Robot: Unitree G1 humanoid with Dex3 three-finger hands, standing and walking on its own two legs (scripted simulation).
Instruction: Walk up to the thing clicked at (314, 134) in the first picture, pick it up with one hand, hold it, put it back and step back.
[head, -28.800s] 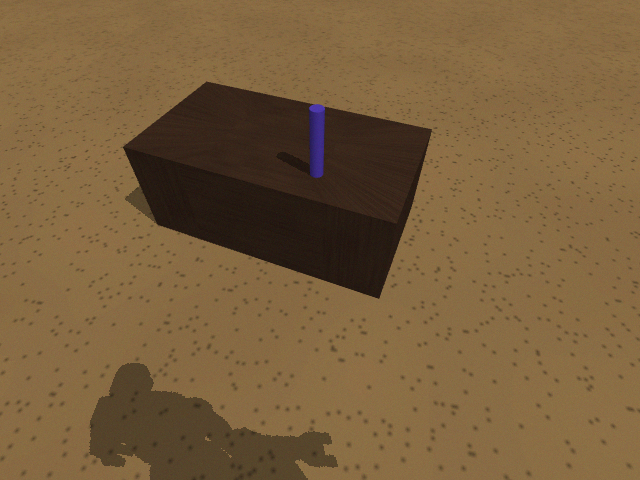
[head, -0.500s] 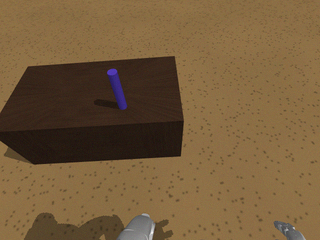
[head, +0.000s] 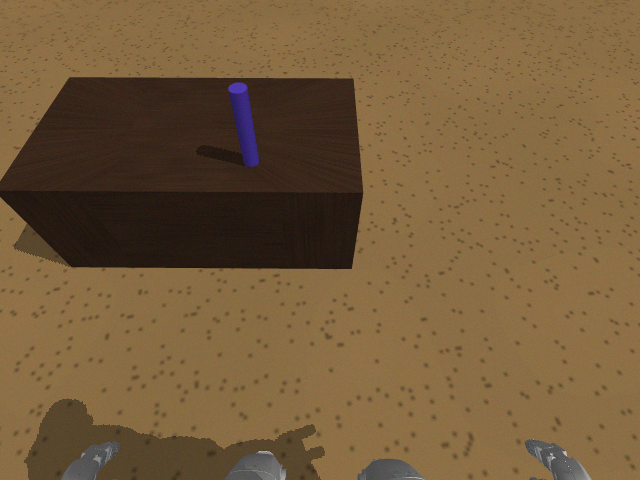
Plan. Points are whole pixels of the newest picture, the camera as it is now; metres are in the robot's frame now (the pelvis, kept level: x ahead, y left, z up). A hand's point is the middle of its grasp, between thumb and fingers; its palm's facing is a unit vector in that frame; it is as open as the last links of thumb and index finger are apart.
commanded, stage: step back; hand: left
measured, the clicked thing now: (245, 128) +0.96 +0.25 -0.22
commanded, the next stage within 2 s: stand in 1.32 s
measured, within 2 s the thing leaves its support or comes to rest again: neither
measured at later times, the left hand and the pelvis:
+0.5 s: hand out of the picture -0.10 +0.30 -0.14, palm faces +0.10 -0.88 -0.46, open 7.4 cm; pelvis -0.14 +0.00 +0.00, yaw +5 degrees
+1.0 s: hand out of the picture -0.07 +0.29 -0.15, palm faces +0.04 -0.93 -0.36, open 7.4 cm; pelvis -0.13 +0.02 +0.00, yaw +2 degrees
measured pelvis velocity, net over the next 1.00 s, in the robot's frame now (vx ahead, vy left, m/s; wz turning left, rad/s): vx -0.13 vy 0.02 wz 0.04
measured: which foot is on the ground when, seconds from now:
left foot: down 0.00-0.08, up 0.10-0.42, down 0.44-1.00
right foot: up 0.00-0.04, down 0.06-1.00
